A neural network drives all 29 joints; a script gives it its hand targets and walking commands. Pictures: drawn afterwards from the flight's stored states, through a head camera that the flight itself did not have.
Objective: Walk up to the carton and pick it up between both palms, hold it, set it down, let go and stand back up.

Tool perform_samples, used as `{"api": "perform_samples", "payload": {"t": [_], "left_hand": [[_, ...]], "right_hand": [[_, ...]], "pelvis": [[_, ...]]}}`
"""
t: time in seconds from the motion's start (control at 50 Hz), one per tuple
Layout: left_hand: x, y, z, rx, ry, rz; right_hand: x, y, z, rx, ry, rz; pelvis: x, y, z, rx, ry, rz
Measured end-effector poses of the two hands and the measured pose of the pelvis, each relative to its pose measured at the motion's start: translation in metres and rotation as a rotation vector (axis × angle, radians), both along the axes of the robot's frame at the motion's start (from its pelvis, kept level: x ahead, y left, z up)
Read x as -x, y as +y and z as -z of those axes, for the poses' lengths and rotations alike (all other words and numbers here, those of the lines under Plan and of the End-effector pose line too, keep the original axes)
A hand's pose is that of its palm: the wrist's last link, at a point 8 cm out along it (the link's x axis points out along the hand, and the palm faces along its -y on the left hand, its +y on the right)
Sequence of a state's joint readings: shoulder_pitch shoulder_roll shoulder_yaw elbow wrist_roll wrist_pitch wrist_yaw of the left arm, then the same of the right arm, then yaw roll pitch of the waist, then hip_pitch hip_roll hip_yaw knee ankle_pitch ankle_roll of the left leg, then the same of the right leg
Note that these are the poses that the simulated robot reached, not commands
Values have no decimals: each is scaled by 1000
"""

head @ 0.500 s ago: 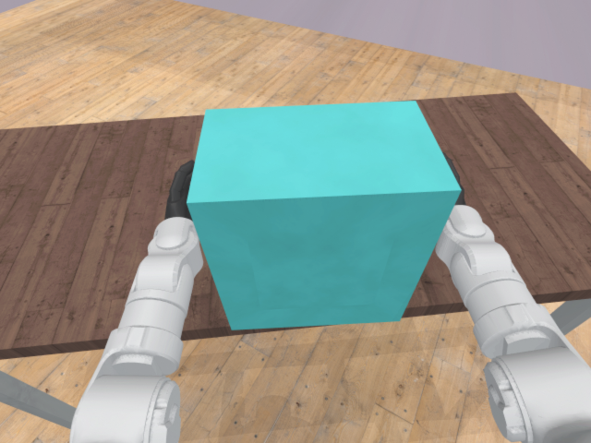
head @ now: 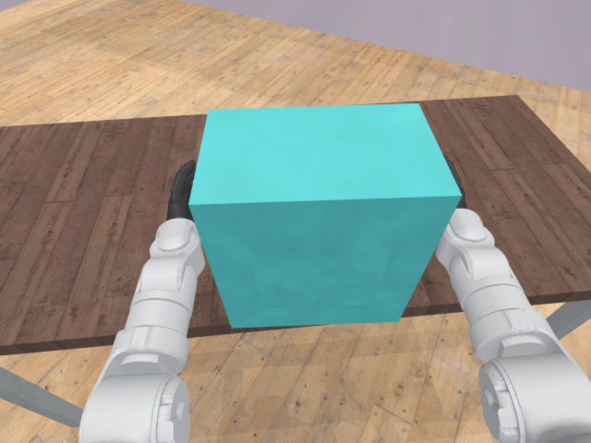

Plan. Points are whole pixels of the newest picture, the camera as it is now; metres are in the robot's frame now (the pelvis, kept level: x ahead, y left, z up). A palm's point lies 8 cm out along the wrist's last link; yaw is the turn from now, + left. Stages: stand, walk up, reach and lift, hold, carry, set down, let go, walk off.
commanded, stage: reach and lift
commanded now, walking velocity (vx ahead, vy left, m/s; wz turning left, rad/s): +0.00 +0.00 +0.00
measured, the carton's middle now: (314, 228) +0.41 -0.01 +0.06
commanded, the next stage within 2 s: none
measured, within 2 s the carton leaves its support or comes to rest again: leaves its support in 0.50 s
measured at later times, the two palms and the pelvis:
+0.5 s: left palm (153, 227) +0.38 +0.21 +0.11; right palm (427, 214) +0.39 -0.16 +0.11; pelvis +0.03 +0.02 +0.00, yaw +5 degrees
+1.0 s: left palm (147, 213) +0.36 +0.19 +0.16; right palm (448, 203) +0.38 -0.17 +0.15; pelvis +0.00 +0.00 +0.00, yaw +4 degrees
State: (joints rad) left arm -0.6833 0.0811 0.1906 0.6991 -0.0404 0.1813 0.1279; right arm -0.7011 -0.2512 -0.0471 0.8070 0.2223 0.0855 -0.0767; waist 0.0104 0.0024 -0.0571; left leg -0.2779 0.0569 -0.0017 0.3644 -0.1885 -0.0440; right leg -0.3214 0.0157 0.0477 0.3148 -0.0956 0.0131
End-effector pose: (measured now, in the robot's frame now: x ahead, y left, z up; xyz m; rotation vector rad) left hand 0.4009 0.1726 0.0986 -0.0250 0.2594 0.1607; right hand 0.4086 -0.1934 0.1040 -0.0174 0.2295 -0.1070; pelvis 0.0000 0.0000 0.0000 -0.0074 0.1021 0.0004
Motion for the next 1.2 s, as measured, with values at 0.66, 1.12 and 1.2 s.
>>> {"api": "perform_samples", "payload": {"t": [0.66,1.12,1.2], "left_hand": [[22,20,-32,-75,-150,22],[46,42,-54,-69,-109,-33],[42,45,-73,-83,-177,-29]], "right_hand": [[25,20,-27,45,-161,-8],[27,43,-41,35,-173,-60],[24,47,-64,25,-244,-51]], "pelvis": [[-25,16,-2,20,-89,-95],[1,-2,-3,-6,-161,-96],[0,2,-3,0,-142,-113]]}}
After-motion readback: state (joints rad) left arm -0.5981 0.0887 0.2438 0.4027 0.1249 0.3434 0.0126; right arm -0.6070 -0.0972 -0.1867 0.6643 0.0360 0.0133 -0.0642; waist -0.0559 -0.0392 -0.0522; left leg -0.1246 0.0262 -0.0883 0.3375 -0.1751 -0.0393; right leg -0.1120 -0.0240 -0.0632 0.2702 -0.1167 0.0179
